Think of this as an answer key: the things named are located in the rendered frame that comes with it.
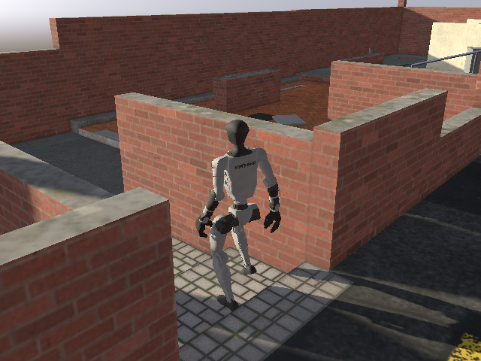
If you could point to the robot right forearm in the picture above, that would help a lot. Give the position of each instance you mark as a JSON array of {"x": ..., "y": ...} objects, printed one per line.
[{"x": 274, "y": 198}]

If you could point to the left robot hand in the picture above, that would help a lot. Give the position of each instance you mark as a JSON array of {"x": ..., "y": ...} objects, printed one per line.
[{"x": 201, "y": 227}]

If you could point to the robot left forearm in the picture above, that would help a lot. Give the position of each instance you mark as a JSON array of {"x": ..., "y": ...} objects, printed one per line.
[{"x": 209, "y": 208}]

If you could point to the robot right shin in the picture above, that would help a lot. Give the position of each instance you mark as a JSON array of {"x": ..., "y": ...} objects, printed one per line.
[{"x": 240, "y": 240}]

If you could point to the robot left upper arm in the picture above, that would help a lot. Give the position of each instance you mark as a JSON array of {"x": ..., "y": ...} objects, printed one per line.
[{"x": 218, "y": 166}]

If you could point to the right robot hand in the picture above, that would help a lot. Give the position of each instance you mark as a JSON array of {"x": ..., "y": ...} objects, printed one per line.
[{"x": 270, "y": 218}]

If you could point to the humanoid robot torso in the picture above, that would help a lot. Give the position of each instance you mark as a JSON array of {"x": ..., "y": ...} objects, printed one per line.
[{"x": 240, "y": 180}]

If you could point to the robot right upper arm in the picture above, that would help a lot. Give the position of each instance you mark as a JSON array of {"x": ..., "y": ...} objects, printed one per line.
[{"x": 266, "y": 168}]

